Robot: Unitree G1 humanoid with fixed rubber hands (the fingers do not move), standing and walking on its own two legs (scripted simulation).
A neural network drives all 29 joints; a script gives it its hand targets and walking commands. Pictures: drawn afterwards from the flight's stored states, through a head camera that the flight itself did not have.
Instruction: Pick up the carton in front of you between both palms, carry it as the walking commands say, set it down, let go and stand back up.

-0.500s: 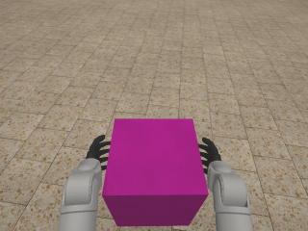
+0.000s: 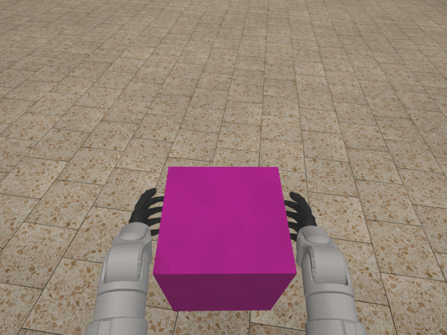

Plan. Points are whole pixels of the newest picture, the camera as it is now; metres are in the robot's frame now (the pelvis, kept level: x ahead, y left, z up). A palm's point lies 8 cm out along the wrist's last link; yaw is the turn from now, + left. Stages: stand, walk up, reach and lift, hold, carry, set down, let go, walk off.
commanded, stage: carry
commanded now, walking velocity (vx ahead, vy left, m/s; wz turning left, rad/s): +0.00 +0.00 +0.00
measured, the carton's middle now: (222, 243) +0.30 +0.00 -0.03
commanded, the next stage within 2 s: hold in 0.44 s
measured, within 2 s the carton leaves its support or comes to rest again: neither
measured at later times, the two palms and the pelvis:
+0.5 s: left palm (138, 237) +0.27 +0.15 +0.05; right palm (308, 241) +0.27 -0.15 +0.04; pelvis -0.01 +0.00 +0.00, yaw +0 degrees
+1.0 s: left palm (132, 260) +0.22 +0.15 +0.06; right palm (316, 260) +0.23 -0.15 +0.05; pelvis -0.06 -0.01 +0.00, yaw +2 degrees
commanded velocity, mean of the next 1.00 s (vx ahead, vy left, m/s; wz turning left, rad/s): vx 0.00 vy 0.00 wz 0.00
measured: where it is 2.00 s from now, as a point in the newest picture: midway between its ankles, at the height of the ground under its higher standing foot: outside the picture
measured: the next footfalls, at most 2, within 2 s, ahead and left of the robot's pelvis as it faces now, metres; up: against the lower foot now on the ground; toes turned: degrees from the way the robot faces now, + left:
none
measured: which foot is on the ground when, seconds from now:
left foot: down 0.00-1.00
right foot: down 0.00-1.00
